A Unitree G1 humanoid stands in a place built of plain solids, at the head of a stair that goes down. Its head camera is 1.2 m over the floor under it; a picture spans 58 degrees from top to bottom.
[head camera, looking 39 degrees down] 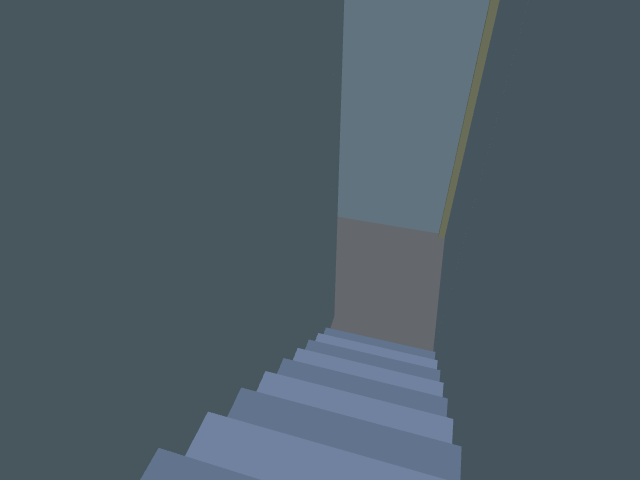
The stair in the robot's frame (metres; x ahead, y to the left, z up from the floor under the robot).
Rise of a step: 0.20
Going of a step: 0.22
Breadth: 0.88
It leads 16 degrees to the right of straight ahead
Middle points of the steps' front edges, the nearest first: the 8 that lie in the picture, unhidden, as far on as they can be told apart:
0.67 -0.04 -0.20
0.88 -0.10 -0.39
1.10 -0.16 -0.59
1.31 -0.22 -0.79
1.53 -0.28 -0.98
1.74 -0.35 -1.18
1.96 -0.41 -1.38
2.18 -0.47 -1.58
